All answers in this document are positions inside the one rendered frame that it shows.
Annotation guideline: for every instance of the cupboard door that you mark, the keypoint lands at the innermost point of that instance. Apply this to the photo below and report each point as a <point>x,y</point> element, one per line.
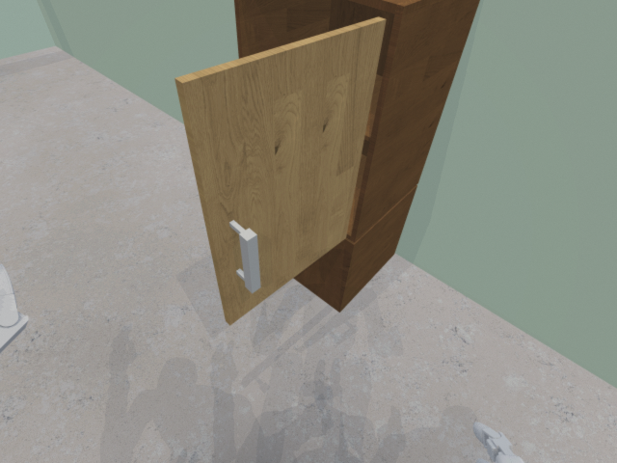
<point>276,143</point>

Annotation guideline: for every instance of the left robot hand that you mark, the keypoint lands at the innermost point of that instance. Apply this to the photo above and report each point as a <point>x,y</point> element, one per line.
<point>12,322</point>

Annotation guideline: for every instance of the right robot hand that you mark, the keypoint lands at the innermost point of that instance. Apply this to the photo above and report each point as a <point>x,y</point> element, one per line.
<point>497,445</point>

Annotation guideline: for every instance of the handle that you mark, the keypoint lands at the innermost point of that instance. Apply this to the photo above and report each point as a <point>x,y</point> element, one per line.
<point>249,252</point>

